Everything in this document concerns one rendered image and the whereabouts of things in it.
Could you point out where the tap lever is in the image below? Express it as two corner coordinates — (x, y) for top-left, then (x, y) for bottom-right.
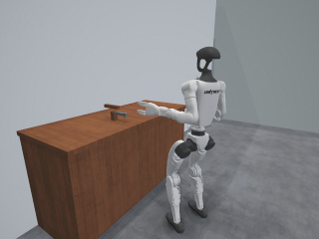
(114, 111), (129, 118)

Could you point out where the right robot thigh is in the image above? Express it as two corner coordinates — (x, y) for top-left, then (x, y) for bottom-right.
(188, 135), (215, 178)

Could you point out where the robot left hand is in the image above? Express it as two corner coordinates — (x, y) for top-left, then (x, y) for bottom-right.
(137, 101), (159, 117)

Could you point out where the left robot forearm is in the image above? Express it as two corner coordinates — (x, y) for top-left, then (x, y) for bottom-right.
(158, 107), (193, 123)

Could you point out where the right robot upper arm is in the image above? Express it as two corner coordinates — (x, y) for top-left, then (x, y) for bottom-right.
(215, 81), (226, 118)

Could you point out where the counter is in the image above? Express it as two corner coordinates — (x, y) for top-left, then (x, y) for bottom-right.
(16, 100), (186, 239)

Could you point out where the robot left foot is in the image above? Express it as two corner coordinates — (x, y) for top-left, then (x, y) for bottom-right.
(165, 212), (184, 234)

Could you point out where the left robot upper arm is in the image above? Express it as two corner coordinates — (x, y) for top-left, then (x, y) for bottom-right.
(180, 80), (198, 124)

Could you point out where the right robot forearm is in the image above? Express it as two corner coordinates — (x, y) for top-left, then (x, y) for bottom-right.
(204, 116), (223, 128)

